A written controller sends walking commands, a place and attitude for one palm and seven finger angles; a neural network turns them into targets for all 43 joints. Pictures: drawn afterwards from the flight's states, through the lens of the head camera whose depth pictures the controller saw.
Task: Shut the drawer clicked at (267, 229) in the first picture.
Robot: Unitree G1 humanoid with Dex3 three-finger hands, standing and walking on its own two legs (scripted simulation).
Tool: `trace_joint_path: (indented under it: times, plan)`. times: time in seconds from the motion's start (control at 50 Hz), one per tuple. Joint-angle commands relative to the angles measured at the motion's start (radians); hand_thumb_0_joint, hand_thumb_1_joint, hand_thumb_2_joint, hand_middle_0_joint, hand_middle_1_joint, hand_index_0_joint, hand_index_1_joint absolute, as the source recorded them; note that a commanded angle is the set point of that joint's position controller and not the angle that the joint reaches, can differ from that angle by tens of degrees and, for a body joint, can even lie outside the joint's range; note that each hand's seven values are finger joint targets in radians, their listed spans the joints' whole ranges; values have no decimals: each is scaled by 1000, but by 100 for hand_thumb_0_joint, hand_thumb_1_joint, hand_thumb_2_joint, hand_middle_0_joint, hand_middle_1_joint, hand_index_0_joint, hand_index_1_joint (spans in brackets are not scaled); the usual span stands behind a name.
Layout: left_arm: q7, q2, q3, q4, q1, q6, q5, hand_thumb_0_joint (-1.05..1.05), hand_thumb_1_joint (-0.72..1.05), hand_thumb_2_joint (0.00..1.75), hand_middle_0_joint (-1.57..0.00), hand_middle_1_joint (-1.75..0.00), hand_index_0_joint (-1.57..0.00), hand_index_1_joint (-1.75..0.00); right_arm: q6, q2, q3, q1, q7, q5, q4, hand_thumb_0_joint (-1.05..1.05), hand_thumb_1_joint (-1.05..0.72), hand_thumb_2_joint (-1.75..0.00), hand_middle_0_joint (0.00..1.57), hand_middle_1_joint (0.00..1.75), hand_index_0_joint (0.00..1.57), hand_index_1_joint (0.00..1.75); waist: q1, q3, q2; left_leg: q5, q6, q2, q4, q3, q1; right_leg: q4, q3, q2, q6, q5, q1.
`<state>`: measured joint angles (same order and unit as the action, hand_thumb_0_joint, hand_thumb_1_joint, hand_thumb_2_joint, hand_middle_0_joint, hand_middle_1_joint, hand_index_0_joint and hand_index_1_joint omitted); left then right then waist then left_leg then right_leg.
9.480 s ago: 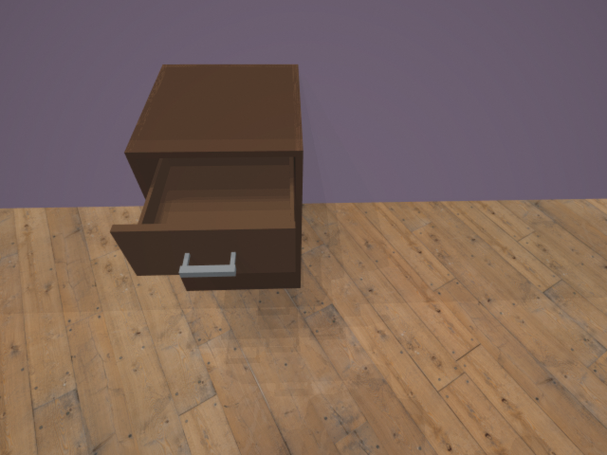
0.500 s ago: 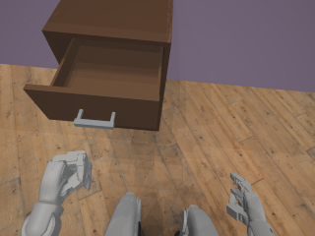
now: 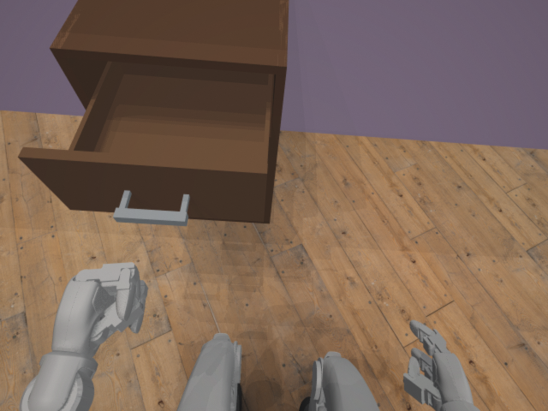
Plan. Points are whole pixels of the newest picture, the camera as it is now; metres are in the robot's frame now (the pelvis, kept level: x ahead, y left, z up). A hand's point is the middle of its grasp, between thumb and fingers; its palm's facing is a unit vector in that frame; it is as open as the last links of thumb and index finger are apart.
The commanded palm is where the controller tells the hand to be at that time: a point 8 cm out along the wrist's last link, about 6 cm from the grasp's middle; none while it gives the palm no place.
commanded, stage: raise the hand and make a fist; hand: left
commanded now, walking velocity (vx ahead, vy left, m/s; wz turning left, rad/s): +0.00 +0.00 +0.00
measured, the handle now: (154, 207) +0.43 +0.24 -0.07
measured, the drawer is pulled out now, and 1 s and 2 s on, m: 0.23 0.23 0.23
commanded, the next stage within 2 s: bring the fist close to the handle in 0.06 s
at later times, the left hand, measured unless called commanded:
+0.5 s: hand (152, 296) +0.26 +0.19 -0.01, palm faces -0.02 -1.00 -0.05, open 3.2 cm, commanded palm +0.25 +0.24 -0.01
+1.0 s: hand (165, 272) +0.31 +0.19 -0.06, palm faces -0.02 -1.00 -0.06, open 3.2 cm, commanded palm +0.30 +0.24 -0.06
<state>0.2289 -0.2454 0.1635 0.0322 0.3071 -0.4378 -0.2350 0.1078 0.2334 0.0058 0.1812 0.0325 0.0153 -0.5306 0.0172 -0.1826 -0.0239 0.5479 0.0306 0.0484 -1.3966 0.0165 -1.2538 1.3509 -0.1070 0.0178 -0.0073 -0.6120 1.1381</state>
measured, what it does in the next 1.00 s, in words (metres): lowers itself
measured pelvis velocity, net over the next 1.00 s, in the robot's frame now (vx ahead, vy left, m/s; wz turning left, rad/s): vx -0.01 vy -0.01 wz -0.03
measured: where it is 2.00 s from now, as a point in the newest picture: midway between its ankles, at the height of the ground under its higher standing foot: outside the picture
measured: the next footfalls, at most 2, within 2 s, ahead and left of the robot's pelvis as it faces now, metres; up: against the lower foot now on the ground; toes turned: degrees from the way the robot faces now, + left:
none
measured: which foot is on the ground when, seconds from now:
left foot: down 0.00-1.00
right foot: down 0.00-1.00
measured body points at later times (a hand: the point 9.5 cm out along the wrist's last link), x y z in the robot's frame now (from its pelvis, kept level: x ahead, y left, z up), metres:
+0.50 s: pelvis -0.01 -0.01 -0.02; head +0.12 +0.01 +0.41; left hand +0.26 +0.24 +0.00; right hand +0.20 -0.25 -0.11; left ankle +0.05 +0.10 -0.60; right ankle +0.02 -0.12 -0.60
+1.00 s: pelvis -0.01 -0.01 -0.06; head +0.13 +0.01 +0.36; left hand +0.31 +0.24 -0.05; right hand +0.16 -0.27 -0.17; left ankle +0.05 +0.10 -0.60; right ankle +0.02 -0.12 -0.60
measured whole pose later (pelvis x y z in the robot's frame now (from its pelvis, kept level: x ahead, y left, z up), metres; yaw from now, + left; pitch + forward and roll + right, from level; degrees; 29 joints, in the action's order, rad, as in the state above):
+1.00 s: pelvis -0.01 -0.01 -0.06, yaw -2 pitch +30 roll -4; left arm 0.27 -0.28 0.25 0.33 -0.05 -0.49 -0.24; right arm 0.08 0.26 -0.01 0.15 0.02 0.01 -0.57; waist 0.03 -0.21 -0.02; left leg 0.60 0.02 0.07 -1.62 0.02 -1.55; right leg 1.59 -0.10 0.01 -0.02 -0.67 1.44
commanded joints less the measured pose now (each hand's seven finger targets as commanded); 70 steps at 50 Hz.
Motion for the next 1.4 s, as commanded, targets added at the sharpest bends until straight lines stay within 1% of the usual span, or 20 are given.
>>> trace_joint_path:
  times: [0.0, 0.08, 0.14, 0.2, 0.24, 0.28, 0.32, 0.44, 0.5, 0.52, 0.6, 0.7, 0.76, 0.82, 0.92, 0.98, 1.12, 1.22, 1.3, 1.38]
  plan:
    - [-1, -121, 88, -183, -11, -72, -32, 0, 90, 90, -140, -160, -140, -160, 48, 142, 59, -28, 15, -2, 146, 0, -90, -90, 20, 30, 20, 30, -5, -317, -45, -207, -6, -27, 207, 59, 330, -180, 30, -45, -25, 177, -106]
    - [20, -132, 112, -159, 0, -78, -44, 0, 90, 90, -140, -160, -140, -160, 50, 143, 61, -27, 17, 4, 141, 0, -90, -90, 20, 30, 20, 30, -6, -305, -34, -202, -4, -30, 198, 46, 311, -194, 42, -46, -24, 176, -127]
    - [33, -117, 88, -176, -1, -82, -50, 0, 90, 90, -140, -160, -140, -160, 58, 140, 59, -28, 16, 3, 139, 0, -90, -90, 20, 30, 20, 30, -7, -313, -69, -219, -4, -30, 200, 49, 337, -192, 40, -43, -25, 188, -120]
    - [40, -117, 87, -105, -71, -88, -44, 0, 90, 90, -140, -160, -140, -160, 62, 150, 59, -24, 21, 0, 119, 0, -90, -90, 20, 30, 20, 30, 25, -277, -8, -196, 1, -29, 161, 54, 278, -170, 39, -48, -20, 174, -67]
    - [49, -118, 96, -80, -88, -101, -47, 0, 90, 90, -140, -160, -140, -160, 66, 151, 58, -24, 18, -3, 114, 0, -90, -90, 20, 30, 20, 30, 11, -286, -35, -180, -1, -33, 147, 48, 258, -160, 46, -44, -23, 156, -60]
    - [54, -123, 91, -69, -129, -111, -44, 0, 90, 90, -140, -160, -140, -160, 69, 157, 58, -28, 17, -3, 116, 0, -90, -90, 20, 30, 20, 30, 16, -288, -30, -161, 0, -33, 134, 46, 249, -154, 52, -45, -23, 139, -38]
    - [56, -133, 91, -82, -175, -120, -40, 0, 90, 90, -140, -160, -140, -160, 71, 159, 56, -27, 15, -6, 115, 0, -90, -90, 20, 30, 20, 30, 12, -313, -61, -166, 0, -33, 125, 48, 256, -135, 52, -43, -26, 143, -20]
    - [44, -142, 106, -83, -178, -106, -35, 0, 90, 90, -140, -160, -140, -160, 60, 164, 58, -31, 4, -7, 119, 0, -90, -90, 20, 30, 20, 30, -6, -386, -76, -217, -4, -29, 106, 53, 275, -97, 47, -44, -28, 183, -6]
    - [35, -160, 134, -23, -202, -89, -36, 0, 90, 90, -140, -160, -140, -160, 45, 166, 57, -28, 4, -7, 113, 0, -90, -90, 20, 30, 20, 30, 4, -365, -14, -186, 2, -29, 81, 50, 202, -89, 55, -50, -25, 163, -3]
    - [35, -146, 119, -16, -238, -91, -34, 0, 90, 90, -140, -160, -140, -160, 42, 167, 55, -33, 4, -7, 112, 0, -90, -90, 20, 30, 20, 30, 13, -366, -19, -168, 5, -32, 67, 43, 185, -90, 63, -47, -22, 152, 7]
    - [34, -152, 118, -22, -283, -104, -32, 0, 90, 90, -140, -160, -140, -160, 41, 173, 55, -29, 2, -10, 108, 0, -90, -90, 20, 30, 20, 30, 6, -405, -66, -181, -1, -28, 55, 53, 203, -55, 54, -48, -28, 156, 50]
    - [39, -176, 136, 34, -365, -109, -30, 0, 90, 90, -140, -160, -140, -160, 34, 181, 53, -20, 5, -11, 91, 0, -90, -90, 20, 30, 20, 30, 20, -399, -48, -148, 1, -26, 24, 54, 158, -37, 58, -51, -26, 131, 90]
    - [43, -178, 148, 48, -370, -110, -35, 0, 90, 90, -140, -160, -140, -160, 29, 185, 54, -22, 1, -11, 93, 0, -90, -90, 20, 30, 20, 30, 5, -442, -61, -160, -2, -28, 16, 52, 162, -22, 60, -49, -28, 139, 88]
    - [42, -174, 134, 77, -421, -108, -26, 0, 90, 90, -140, -160, -140, -160, 21, 190, 53, -16, 1, -10, 87, 0, -90, -90, 20, 30, 20, 30, 20, -435, -54, -161, -1, -25, 0, 56, 155, -4, 54, -51, -27, 142, 130]
    - [37, -196, 160, 113, -469, -114, -24, 0, 90, 90, -140, -160, -140, -160, 10, 196, 53, -7, -1, -12, 80, 0, -90, -90, 20, 30, 20, 30, 19, -460, -43, -155, -2, -23, -25, 60, 133, 24, 53, -53, -27, 138, 157]
    - [37, -192, 159, 114, -477, -121, -22, 0, 90, 90, -140, -160, -140, -160, 2, 195, 54, -10, -5, -13, 83, 0, -90, -90, 20, 30, 20, 30, 10, -479, -74, -171, -6, -23, -35, 59, 141, 40, 53, -51, -30, 148, 173]
    - [42, -213, 171, 194, -599, -127, -12, 0, 90, 90, -140, -160, -140, -160, -16, 203, 50, -1, -2, -15, 75, 0, -90, -90, 20, 30, 20, 30, 31, -469, -52, -125, -3, -23, -79, 63, 79, 75, 52, -55, -28, 119, 236]
    - [48, -236, 186, 122, -567, -119, -19, 0, 90, 90, -140, -160, -140, -160, -29, 209, 52, 2, -5, -13, 90, 0, -90, -90, 20, 30, 20, 30, 1, -561, -106, -189, -10, -18, -70, 71, 162, 88, 49, -56, -33, 158, 227]
    - [37, -222, 183, 124, -515, -86, -25, 0, 90, 90, -140, -160, -140, -160, -41, 203, 50, 3, -6, -9, 94, 0, -90, -90, 20, 30, 20, 30, 8, -534, -65, -187, -6, -18, -69, 73, 134, 80, 47, -57, -29, 162, 208]
    - [29, -222, 189, 137, -560, -83, -29, 0, 90, 90, -140, -160, -140, -160, -46, 196, 48, -4, 0, -6, 85, 0, -90, -90, 20, 30, 20, 30, 24, -497, -22, -131, 2, -21, -86, 55, 54, 60, 66, -57, -21, 128, 178]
